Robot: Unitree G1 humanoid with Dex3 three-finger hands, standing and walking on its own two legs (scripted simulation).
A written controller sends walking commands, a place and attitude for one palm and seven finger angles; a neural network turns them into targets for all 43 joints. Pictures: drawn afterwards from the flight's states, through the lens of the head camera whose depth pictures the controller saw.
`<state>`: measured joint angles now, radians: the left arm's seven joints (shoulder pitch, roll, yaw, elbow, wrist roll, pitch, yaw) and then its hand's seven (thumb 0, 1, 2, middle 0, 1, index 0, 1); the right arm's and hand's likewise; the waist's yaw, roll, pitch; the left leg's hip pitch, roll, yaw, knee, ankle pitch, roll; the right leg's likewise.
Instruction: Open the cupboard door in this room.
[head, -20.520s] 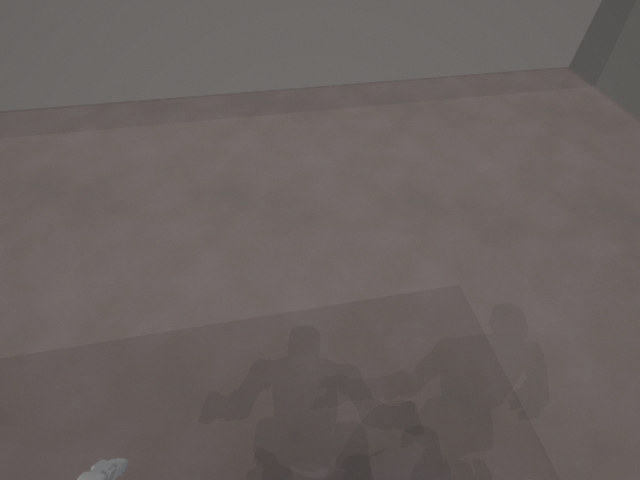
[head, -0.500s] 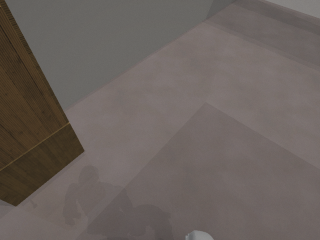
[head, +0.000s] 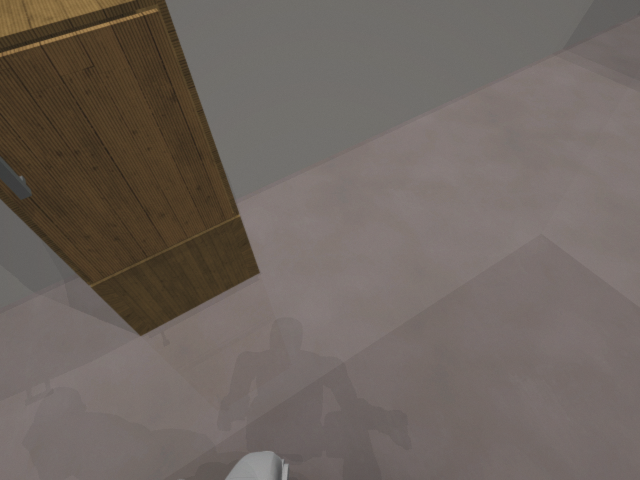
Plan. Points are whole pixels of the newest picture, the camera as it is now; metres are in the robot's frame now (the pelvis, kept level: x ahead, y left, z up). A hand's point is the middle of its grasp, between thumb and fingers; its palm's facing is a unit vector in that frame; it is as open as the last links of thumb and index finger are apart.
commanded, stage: turn to face it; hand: left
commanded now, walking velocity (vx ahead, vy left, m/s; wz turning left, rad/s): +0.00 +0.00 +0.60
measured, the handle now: (3, 165) +0.64 +0.64 +0.02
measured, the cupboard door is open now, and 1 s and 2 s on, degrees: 0 0 0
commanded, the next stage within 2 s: take the last steps up to it in 0.80 s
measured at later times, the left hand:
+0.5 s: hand out of the picture +0.00 +0.27 -0.17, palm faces +0.32 -0.91 -0.27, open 7.4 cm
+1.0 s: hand out of the picture -0.09 +0.21 -0.19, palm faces +0.52 -0.83 -0.22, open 7.4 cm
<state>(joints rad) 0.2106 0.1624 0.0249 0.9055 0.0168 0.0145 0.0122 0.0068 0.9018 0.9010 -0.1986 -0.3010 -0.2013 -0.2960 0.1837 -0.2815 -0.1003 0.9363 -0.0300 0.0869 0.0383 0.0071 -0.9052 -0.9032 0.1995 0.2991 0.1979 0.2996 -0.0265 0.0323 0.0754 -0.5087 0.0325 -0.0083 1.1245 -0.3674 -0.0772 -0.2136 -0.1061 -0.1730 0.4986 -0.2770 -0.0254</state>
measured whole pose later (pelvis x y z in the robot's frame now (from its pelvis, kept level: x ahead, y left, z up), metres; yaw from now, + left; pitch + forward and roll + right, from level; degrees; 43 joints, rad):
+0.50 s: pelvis -0.01 +0.03 -0.01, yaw +18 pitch +1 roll +0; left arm 0.16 0.27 0.06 0.92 0.00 0.05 0.00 0.01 0.91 0.90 -0.19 -0.30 -0.20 -0.30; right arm 0.13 -0.23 -0.05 0.93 -0.03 0.03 0.02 0.01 -0.90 -0.90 0.20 0.30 0.20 0.30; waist 0.00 0.00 0.09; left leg -0.24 0.00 -0.05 0.52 -0.29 -0.01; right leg -0.44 -0.09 -0.05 0.90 -0.46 0.10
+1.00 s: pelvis -0.02 +0.03 -0.01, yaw +29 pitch +0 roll +0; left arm 0.25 0.21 0.04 0.99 0.02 0.01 0.01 0.01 0.90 0.90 -0.20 -0.30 -0.20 -0.30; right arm 0.14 -0.22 -0.04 1.00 -0.02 0.03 0.01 0.01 -0.91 -0.90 0.20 0.30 0.20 0.30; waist 0.02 -0.02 0.08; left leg -0.23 0.02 0.06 0.56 -0.33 0.00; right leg -0.26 -0.14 -0.20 0.60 -0.32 0.03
